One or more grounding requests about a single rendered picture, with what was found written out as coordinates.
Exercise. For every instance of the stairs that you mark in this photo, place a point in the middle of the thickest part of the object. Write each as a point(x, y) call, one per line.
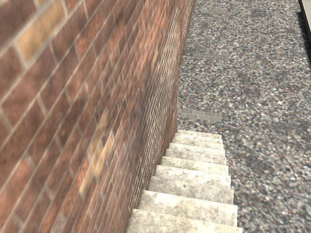
point(189, 191)

